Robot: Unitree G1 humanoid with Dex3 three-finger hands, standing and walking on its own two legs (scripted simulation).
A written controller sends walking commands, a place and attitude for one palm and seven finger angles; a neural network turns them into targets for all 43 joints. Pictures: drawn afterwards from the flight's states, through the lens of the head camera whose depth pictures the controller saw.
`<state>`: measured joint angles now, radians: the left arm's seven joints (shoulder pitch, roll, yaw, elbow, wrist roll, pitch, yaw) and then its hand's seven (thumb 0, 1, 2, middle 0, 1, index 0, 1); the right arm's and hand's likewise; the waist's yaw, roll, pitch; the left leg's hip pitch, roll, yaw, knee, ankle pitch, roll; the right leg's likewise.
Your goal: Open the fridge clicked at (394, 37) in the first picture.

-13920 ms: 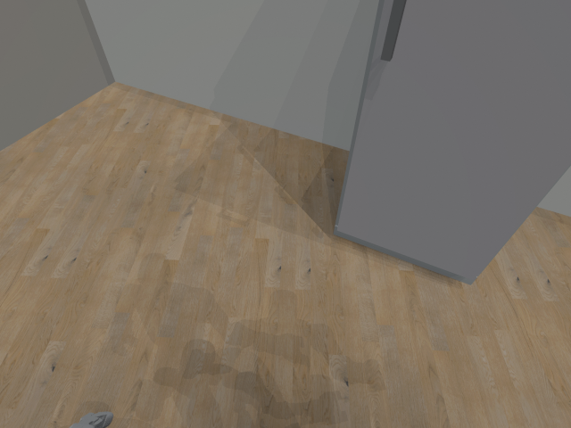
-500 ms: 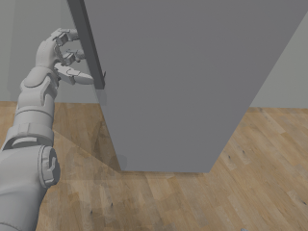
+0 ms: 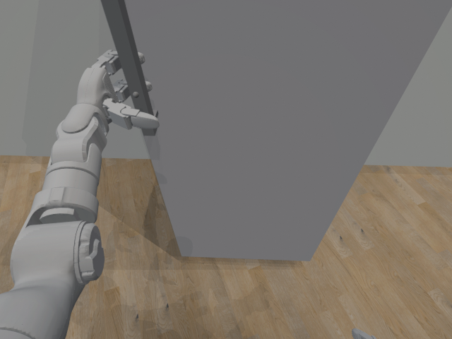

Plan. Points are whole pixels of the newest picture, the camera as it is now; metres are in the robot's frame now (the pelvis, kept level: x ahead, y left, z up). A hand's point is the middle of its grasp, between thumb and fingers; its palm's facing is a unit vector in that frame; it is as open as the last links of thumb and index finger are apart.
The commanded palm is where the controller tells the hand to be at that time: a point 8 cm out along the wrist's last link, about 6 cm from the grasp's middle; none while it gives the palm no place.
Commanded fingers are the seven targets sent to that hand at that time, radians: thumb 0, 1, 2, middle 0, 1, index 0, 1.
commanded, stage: slide the fingers in behind the handle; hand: left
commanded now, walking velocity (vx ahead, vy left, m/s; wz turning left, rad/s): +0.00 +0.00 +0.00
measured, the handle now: (136, 63) +0.52 +0.16 +0.23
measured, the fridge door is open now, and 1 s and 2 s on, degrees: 0 0 0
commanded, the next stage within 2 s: grip the handle and tug to test in 0.80 s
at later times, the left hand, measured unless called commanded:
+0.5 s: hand (142, 95) +0.47 +0.15 +0.21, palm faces -0.04 -1.00 +0.01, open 14.0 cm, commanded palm +0.44 +0.20 +0.21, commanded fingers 0.00 -0.50 0.30 -0.30 -1.20 -0.30 -1.20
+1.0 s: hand (146, 94) +0.48 +0.14 +0.20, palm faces -0.04 -1.00 +0.01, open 13.8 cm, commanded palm +0.45 +0.20 +0.21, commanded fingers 0.00 -0.22 0.42 -0.33 -1.24 -0.33 -1.24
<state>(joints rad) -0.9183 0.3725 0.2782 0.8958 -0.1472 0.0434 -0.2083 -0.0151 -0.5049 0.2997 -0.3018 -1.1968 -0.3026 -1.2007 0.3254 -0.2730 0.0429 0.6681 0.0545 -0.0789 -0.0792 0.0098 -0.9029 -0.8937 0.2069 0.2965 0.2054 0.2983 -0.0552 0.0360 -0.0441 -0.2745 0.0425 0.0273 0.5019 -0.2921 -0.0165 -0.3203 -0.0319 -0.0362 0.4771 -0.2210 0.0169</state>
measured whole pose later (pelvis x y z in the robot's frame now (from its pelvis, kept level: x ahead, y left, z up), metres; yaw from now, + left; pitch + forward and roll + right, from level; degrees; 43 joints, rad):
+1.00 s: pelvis +0.00 +0.00 +0.00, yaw +0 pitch +5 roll +0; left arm -0.96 0.35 0.26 0.95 -0.13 0.02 -0.17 -0.02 -0.48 0.31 -0.30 -1.20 -0.30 -1.20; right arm 0.34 -0.27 0.04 0.69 0.05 -0.11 -0.07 0.01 -0.90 -0.89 0.21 0.30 0.21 0.30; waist -0.07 0.03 -0.04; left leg -0.30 0.04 0.03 0.51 -0.29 -0.01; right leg -0.34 -0.03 -0.03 0.48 -0.22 0.02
